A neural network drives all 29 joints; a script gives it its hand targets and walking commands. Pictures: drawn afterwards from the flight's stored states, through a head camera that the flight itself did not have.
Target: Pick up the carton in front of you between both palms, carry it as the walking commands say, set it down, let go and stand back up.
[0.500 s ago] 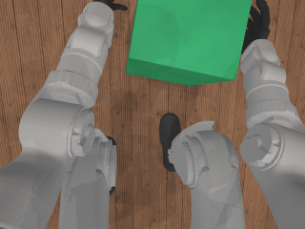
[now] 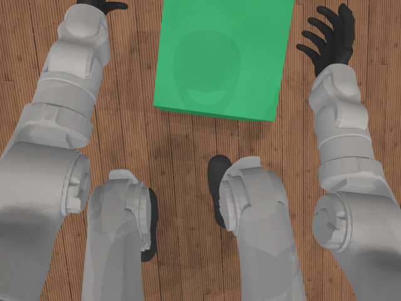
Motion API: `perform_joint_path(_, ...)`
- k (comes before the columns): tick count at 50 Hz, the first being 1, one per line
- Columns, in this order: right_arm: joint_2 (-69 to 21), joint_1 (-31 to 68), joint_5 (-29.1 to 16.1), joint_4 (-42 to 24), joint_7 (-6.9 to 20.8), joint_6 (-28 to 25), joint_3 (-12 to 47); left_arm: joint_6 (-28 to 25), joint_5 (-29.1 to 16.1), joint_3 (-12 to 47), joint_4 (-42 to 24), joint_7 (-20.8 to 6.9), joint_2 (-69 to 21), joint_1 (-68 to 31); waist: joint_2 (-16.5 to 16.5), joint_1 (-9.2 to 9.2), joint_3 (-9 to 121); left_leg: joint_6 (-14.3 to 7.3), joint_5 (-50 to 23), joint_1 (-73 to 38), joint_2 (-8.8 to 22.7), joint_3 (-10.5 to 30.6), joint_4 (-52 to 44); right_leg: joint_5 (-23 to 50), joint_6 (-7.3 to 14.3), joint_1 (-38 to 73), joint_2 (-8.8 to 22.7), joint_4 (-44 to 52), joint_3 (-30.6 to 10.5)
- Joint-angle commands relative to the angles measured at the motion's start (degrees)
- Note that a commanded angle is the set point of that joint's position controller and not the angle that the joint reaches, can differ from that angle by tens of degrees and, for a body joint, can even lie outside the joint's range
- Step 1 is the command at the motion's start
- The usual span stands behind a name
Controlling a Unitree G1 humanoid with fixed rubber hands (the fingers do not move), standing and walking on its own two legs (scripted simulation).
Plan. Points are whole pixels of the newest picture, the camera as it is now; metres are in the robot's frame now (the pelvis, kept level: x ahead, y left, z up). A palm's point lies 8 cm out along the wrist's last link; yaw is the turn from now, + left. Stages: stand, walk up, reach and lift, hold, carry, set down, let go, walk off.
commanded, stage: set down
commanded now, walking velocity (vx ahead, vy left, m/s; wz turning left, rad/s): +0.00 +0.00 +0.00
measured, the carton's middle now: (212, 68) +0.50 -0.09 -0.28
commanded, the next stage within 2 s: let go in 0.78 s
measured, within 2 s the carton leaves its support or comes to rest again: neither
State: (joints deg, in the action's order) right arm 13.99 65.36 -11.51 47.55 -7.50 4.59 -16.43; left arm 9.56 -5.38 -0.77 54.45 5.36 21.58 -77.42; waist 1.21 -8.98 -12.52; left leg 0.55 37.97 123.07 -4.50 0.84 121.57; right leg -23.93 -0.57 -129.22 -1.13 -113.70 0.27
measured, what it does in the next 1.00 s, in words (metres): rises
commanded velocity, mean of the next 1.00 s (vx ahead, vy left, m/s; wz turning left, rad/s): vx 0.00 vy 0.00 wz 0.00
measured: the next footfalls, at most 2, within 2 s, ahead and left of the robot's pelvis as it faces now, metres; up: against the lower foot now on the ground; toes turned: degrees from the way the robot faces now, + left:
none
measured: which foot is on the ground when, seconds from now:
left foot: down 0.00-1.00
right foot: down 0.00-1.00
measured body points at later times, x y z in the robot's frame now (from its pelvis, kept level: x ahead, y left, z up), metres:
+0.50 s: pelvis +0.02 +0.00 +0.12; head +0.34 -0.01 +0.45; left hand +0.59 +0.11 +0.01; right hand +0.48 -0.28 +0.02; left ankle +0.08 +0.11 -0.37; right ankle +0.15 -0.12 -0.37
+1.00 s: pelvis +0.06 -0.01 +0.26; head +0.33 -0.02 +0.62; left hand +0.55 +0.12 +0.14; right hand +0.45 -0.27 +0.15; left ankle +0.08 +0.11 -0.37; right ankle +0.15 -0.12 -0.37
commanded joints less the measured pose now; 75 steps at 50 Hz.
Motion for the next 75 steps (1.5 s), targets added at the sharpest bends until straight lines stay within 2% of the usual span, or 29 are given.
perform_joint_path(1, 5.2, 9.5, 1.8, -7.3, -0.4, 1.1, -0.9, -0.2, 0.9, -3.7, -3.9, -0.7, 5.4, -15.8, 2.8, -2.5, 66.4, -1.6, -4.7, -17.2, -0.4, -3.1, -17.1, 12.4, -2.5, 50.2, -0.6, 10.6, 2.3)
perform_joint_path(5, 3.1, 8.6, 3.9, -7.3, 0.0, 1.2, -1.5, -1.0, 2.1, -5.7, 0.5, -2.1, 5.0, -13.2, 1.1, -1.81, 64.1, -1.8, -4.8, -15.2, -0.6, -2.7, -20.6, 12.4, -3.3, 50.5, -1.0, 13.7, 1.8)
perform_joint_path(9, 2.8, 6.2, 5.4, -8.1, 0.4, 1.3, -2.8, -1.5, 3.3, -6.5, 1.3, -2.8, 4.8, -11.7, 1.6, -2.27, 66.8, -1.5, -6.6, -17.7, -1.1, -2.6, -24.3, 14.5, -3.6, 52.3, -1.4, 16.7, 2.2)
perform_joint_path(16, 3.9, 1.6, 5.8, -12.6, 1.6, 2.3, -4.4, -0.5, 3.9, -5.3, -5.7, -3.1, 3.5, -10.9, 6.8, -3.97, 75.8, -0.3, -13.2, -30.7, -1.6, -2.8, -30.5, 19.9, -3.0, 54.4, -1.8, 22.6, 4.2)
perform_joint_path(21, 4.2, -1.0, 5.2, -15.0, 2.9, 3.5, -4.6, 0.9, 4.7, -5.4, -9.5, -3.1, 2.7, -9.2, 8.9, -3.68, 78.3, 0.3, -17.5, -38.8, -1.4, -2.5, -35.4, 22.5, -2.7, 55.9, -1.9, 27.4, 4.9)
perform_joint_path(28, 3.1, -4.1, 5.9, -14.6, 4.4, 3.7, -5.1, 1.3, 6.3, -7.2, -8.6, -3.8, 1.6, -4.8, 7.6, -2.74, 75.2, 0.5, -20.7, -44.1, -1.2, -1.7, -43.4, 24.6, -2.8, 59.5, -1.9, 35.0, 4.6)
perform_joint_path(38, 1.5, -7.0, 8.8, -13.5, 5.8, 2.2, -6.7, -0.1, 7.6, -8.6, -6.5, -5.7, 0.2, -1.3, 6.3, -2.97, 70.7, 0.9, -24.0, -51.5, -0.6, -0.3, -55.3, 26.6, -2.7, 66.6, -1.5, 46.7, 3.7)
perform_joint_path(41, 0.7, -8.5, 9.9, -12.9, 6.4, 1.6, -6.6, -0.6, 8.8, -9.8, -5.8, -5.8, -0.8, 1.1, 5.9, -2.22, 70.1, 1.1, -24.7, -53.6, -0.6, -0.1, -58.6, 26.6, -2.6, 69.4, -1.4, 49.9, 3.3)
perform_joint_path(45, 0.8, -15.8, 12.2, -13.8, 8.2, 0.8, -5.7, -1.2, 11.0, -11.5, -7.7, -4.4, -3.9, 10.0, 5.2, -1.39, 73.4, 1.6, -29.8, -59.6, -0.6, 0.2, -62.8, 30.3, -2.1, 77.0, -1.6, 53.7, 2.8)
perform_joint_path(49, 1.3, -25.7, 14.7, -17.0, 10.7, -0.1, -3.3, -2.3, 13.2, -12.6, -14.3, -1.6, -8.4, 21.9, 3.6, -0.53, 73.0, 2.1, -33.3, -65.4, -0.8, 0.4, -67.9, 33.1, -1.2, 86.3, -1.5, 57.5, 2.0)
perform_joint_path(52, 2.8, -31.6, 15.6, -20.2, 12.5, -0.6, -0.7, -3.0, 13.7, -12.6, -21.2, 0.3, -10.6, 29.1, 2.3, 0.3, 68.1, 2.2, -31.1, -67.7, -0.7, 0.1, -71.8, 32.1, -0.5, 92.9, -1.2, 60.6, 1.0)
perform_joint_path(55, 3.3, -37.1, 14.9, -22.3, 13.6, -0.9, 2.3, -3.8, 12.7, -11.8, -26.2, 1.0, -11.4, 35.1, 1.1, 0.87, 60.7, 1.9, -26.2, -68.8, -0.5, -0.2, -75.4, 29.3, 0.0, 99.3, -0.7, 64.1, -0.4)
perform_joint_path(60, 2.6, -48.4, 12.6, -23.0, 14.1, -2.1, 6.8, -5.9, 10.5, -10.0, -27.4, -0.4, -10.8, 47.1, -1.5, 1.49, 50.1, 0.9, -21.5, -69.9, 0.0, -0.8, -80.1, 28.7, 0.0, 109.8, 0.4, 69.3, -2.7)
perform_joint_path(68, 1.1, -65.9, 10.1, -27.1, 12.4, -4.2, 11.8, -9.1, 9.6, -8.4, -25.1, -3.2, -9.0, 65.7, -5.0, 3.54, 41.3, -0.1, -24.5, -76.2, 0.1, -0.7, -87.2, 42.6, -1.3, 126.8, 1.8, 74.8, -5.7)
perform_joint_path(71, 1.1, -71.4, 9.8, -29.2, 11.6, -4.7, 13.0, -10.1, 9.4, -7.8, -25.8, -3.9, -8.1, 71.3, -4.6, 4.37, 37.7, -0.5, -26.7, -82.1, 0.4, -0.2, -90.5, 44.8, -1.5, 129.7, 1.8, 77.4, -5.6)
perform_joint_path(75, 1.9, -75.6, 9.6, -30.3, 11.2, -4.8, 13.7, -10.6, 8.9, -6.5, -27.7, -4.6, -7.3, 77.0, -1.6, 5.87, 30.8, -0.2, -29.6, -92.1, 1.4, 0.4, -94.7, 39.6, -1.3, 128.8, 0.8, 82.3, -4.2)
